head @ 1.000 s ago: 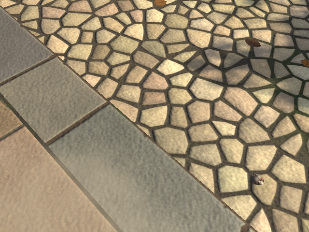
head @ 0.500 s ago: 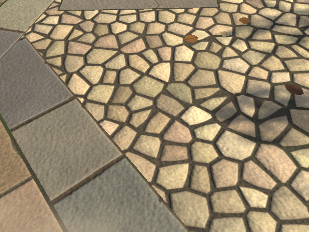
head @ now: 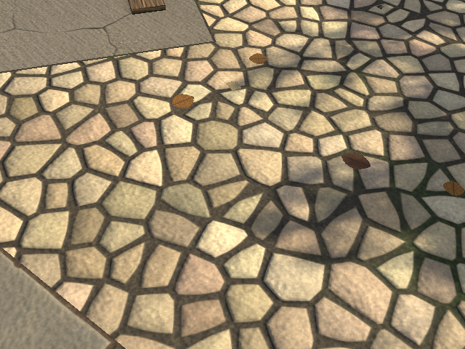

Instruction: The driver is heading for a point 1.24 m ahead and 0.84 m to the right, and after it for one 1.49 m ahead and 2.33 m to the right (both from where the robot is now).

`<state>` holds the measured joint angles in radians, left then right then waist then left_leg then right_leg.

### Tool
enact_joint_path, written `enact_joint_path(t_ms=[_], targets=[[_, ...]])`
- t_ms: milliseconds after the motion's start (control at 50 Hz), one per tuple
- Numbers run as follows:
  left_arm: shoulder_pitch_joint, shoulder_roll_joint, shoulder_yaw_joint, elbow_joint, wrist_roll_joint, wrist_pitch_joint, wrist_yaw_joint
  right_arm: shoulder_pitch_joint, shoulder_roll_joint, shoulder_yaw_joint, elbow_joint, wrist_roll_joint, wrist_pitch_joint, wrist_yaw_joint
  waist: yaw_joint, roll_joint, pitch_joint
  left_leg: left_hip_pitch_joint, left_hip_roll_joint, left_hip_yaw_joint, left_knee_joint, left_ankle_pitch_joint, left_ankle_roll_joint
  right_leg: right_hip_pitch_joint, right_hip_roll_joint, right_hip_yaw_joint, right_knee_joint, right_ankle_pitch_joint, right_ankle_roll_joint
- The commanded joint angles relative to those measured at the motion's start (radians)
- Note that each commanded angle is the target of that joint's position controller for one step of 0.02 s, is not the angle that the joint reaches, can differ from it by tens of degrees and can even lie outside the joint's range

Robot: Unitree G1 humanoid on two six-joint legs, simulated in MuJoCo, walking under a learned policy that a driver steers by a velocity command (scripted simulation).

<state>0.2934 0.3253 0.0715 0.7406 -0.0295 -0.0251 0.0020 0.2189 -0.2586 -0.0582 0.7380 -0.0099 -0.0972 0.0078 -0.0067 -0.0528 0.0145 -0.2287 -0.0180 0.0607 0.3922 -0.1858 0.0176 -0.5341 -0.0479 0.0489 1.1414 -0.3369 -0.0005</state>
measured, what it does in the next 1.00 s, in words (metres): walks ahead, turning right: right foot, then left foot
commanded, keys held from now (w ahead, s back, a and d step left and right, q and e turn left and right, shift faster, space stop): w+e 0.24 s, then e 0.76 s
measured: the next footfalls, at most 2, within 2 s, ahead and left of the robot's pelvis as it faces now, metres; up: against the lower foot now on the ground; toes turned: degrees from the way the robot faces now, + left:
right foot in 0.32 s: +0.32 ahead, -0.17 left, +0.00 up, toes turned -14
left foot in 0.80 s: +0.47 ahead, +0.00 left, +0.00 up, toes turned -35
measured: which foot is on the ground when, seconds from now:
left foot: down 0.00-0.32, up 0.34-0.78, down 0.80-1.00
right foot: up 0.00-0.30, down 0.32-0.80, up 0.82-1.00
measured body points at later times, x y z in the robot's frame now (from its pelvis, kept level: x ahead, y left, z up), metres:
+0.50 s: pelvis +0.23 -0.08 -0.01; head +0.29 -0.10 +0.44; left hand +0.47 +0.14 -0.10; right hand +0.29 -0.39 -0.12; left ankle +0.26 +0.09 -0.66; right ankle +0.28 -0.16 -0.74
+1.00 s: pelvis +0.34 -0.06 +0.00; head +0.39 -0.07 +0.45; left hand +0.64 +0.09 -0.10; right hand +0.31 -0.38 -0.09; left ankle +0.44 +0.02 -0.74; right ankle +0.25 -0.16 -0.67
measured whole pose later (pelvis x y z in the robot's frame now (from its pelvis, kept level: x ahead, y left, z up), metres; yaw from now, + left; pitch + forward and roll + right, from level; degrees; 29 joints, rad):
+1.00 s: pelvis +0.34 -0.06 +0.00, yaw -37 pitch +2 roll +0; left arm 0.19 0.36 0.10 0.63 -0.03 0.07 0.02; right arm 0.13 -0.27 -0.05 0.71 -0.02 0.00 -0.03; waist -0.01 -0.04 0.06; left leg -0.29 0.03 0.02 0.45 -0.19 0.00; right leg -0.51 0.03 0.07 1.09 -0.44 0.09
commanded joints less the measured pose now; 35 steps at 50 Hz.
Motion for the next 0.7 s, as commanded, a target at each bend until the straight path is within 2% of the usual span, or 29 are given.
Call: enact_joint_path(t_ms=[20,80,140,220,240,260,280,300,320,340,360,380,400,420,440,460,500,540,600,660,700], targets=[[-0.018,0.025,0.008,-0.096,0.005,0.004,-0.007,-0.018,-0.125,-0.035,-0.033,0.002,-0.022,-0.003,0.003,0.144,0.013,0.102,0.285,-0.204,-0.24,0.151,0.18,-0.172,-0.079,0.049,-0.047,0.085,0.017],[-0.075,0.014,0.002,-0.12,0.008,0.0,-0.02,-0.013,-0.157,-0.045,-0.011,0.003,-0.021,-0.006,-0.008,0.116,0.017,0.125,0.275,-0.093,-0.251,0.235,0.175,-0.172,-0.08,0.036,-0.202,0.234,0.019],[-0.175,0.003,-0.007,-0.149,0.008,-0.01,-0.039,0.012,-0.184,-0.051,0.011,0.01,-0.011,-0.012,-0.045,0.1,0.038,0.142,0.261,0.001,-0.249,0.258,0.149,-0.126,-0.06,-0.016,-0.369,0.36,0.002],[-0.275,0.015,-0.005,-0.202,0.005,-0.008,-0.059,0.066,-0.221,-0.062,0.045,0.03,0.009,-0.012,-0.067,0.101,0.067,0.252,0.296,0.056,-0.21,0.315,0.12,-0.124,-0.038,-0.062,-0.481,0.306,-0.04],[-0.279,0.025,-0.001,-0.212,0.007,-0.006,-0.062,0.069,-0.232,-0.066,0.049,0.035,0.016,-0.013,-0.058,0.107,0.063,0.28,0.302,0.072,-0.173,0.407,0.11,-0.105,-0.022,-0.082,-0.498,0.26,-0.056],[-0.26,0.043,0.009,-0.217,0.014,-0.004,-0.064,0.057,-0.248,-0.07,0.047,0.038,0.025,-0.017,-0.035,0.124,0.047,0.295,0.295,0.095,-0.096,0.617,0.096,-0.054,0.013,-0.113,-0.512,0.207,-0.075],[-0.195,0.071,0.025,-0.207,0.021,-0.002,-0.063,0.052,-0.263,-0.074,0.043,0.042,0.034,-0.023,0.006,0.142,-0.001,0.3,0.283,0.114,0.029,0.824,0.081,0.044,0.061,-0.149,-0.521,0.168,-0.094],[-0.048,0.114,0.051,-0.171,0.023,-0.001,-0.057,0.038,-0.257,-0.071,0.037,0.048,0.041,-0.028,0.089,0.128,-0.079,0.25,0.248,0.14,0.226,0.888,0.049,0.24,0.109,-0.165,-0.591,0.247,-0.125],[0.094,0.179,0.081,-0.139,0.025,0.007,-0.037,0.053,-0.226,-0.057,0.025,0.035,0.036,-0.031,0.155,0.065,-0.164,0.052,0.2,0.148,0.496,0.67,-0.007,0.522,0.071,-0.068,-0.624,0.441,-0.168],[0.059,0.31,0.094,-0.156,0.027,0.009,-0.021,0.179,-0.083,-0.01,-0.027,-0.03,0.018,-0.014,0.021,-0.248,-0.279,-0.41,0.022,0.11,0.897,-0.414,-0.085,0.919,-0.24,0.408,-0.564,0.782,-0.356],[0.09,0.257,0.078,-0.206,0.029,0.001,-0.026,0.146,-0.161,-0.011,-0.016,-0.009,-0.004,-0.002,0.103,-0.126,-0.52,-0.448,-0.018,-0.134,1.057,-0.521,-0.083,0.957,-0.342,0.682,-0.68,0.698,-0.457],[0.047,0.199,0.059,-0.202,0.032,-0.007,-0.033,0.019,-0.211,-0.027,-0.045,0.032,-0.006,0.0,0.122,-0.037,-0.402,-0.5,0.034,-0.165,1.047,-0.423,-0.065,0.865,-0.291,0.526,-0.709,0.721,-0.4],[-0.004,0.165,0.051,-0.19,0.016,-0.011,-0.032,-0.014,-0.191,-0.019,-0.059,0.03,-0.005,-0.009,0.084,0.019,-0.263,-0.517,0.067,-0.144,0.96,-0.338,-0.057,0.716,-0.235,0.412,-0.72,0.701,-0.349],[-0.059,0.137,0.043,-0.195,0.008,-0.008,-0.026,-0.016,-0.19,-0.02,-0.046,0.011,0.003,-0.022,0.047,0.056,-0.177,-0.487,0.097,-0.138,0.889,-0.288,-0.065,0.575,-0.196,0.344,-0.742,0.693,-0.313],[-0.095,0.131,0.039,-0.205,0.022,-0.006,-0.021,-0.003,-0.202,-0.026,-0.046,0.004,0.018,-0.029,0.011,0.031,-0.144,-0.411,0.11,-0.145,0.848,-0.252,-0.068,0.45,-0.177,0.311,-0.769,0.72,-0.306],[-0.119,0.133,0.039,-0.211,0.034,-0.003,-0.018,0.012,-0.202,-0.028,-0.043,0.001,0.033,-0.031,-0.013,0.02,-0.132,-0.355,0.104,-0.143,0.82,-0.238,-0.073,0.368,-0.161,0.294,-0.791,0.736,-0.303],[-0.135,0.146,0.044,-0.202,0.04,-0.004,-0.011,0.038,-0.168,-0.019,-0.033,-0.005,0.048,-0.036,-0.037,0.013,-0.14,-0.302,0.084,-0.127,0.73,-0.208,-0.092,0.283,-0.137,0.245,-0.795,0.81,-0.301],[-0.125,0.158,0.048,-0.189,0.031,0.005,0.003,0.01,-0.145,-0.011,-0.041,-0.009,0.056,-0.041,-0.031,0.004,-0.152,-0.298,0.062,-0.126,0.63,-0.15,-0.11,0.267,-0.114,0.224,-0.783,0.816,-0.289],[-0.123,0.159,0.049,-0.181,0.018,0.029,0.022,-0.055,-0.136,-0.005,-0.055,-0.004,0.066,-0.035,-0.013,-0.024,-0.167,-0.27,0.034,-0.138,0.5,-0.033,-0.12,0.26,-0.079,0.234,-0.77,0.653,-0.248],[-0.115,0.158,0.049,-0.176,0.018,0.048,0.028,-0.127,-0.139,-0.005,-0.078,0.005,0.071,-0.028,0.011,-0.054,-0.141,-0.249,0.009,-0.158,0.382,-0.019,-0.116,0.265,-0.068,0.298,-0.761,0.463,-0.224],[-0.11,0.154,0.048,-0.174,0.018,0.054,0.026,-0.148,-0.147,-0.01,-0.09,0.008,0.066,-0.023,0.018,-0.077,-0.127,-0.23,-0.009,-0.169,0.31,-0.055,-0.106,0.293,-0.069,0.351,-0.732,0.43,-0.216]])
Velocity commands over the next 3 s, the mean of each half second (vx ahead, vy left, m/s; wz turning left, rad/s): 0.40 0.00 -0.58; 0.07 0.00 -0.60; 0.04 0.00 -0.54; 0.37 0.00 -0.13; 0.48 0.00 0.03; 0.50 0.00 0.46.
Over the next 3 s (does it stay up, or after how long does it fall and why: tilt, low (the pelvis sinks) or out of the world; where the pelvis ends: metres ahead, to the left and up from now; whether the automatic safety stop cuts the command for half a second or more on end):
stays up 0.79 -0.66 0.00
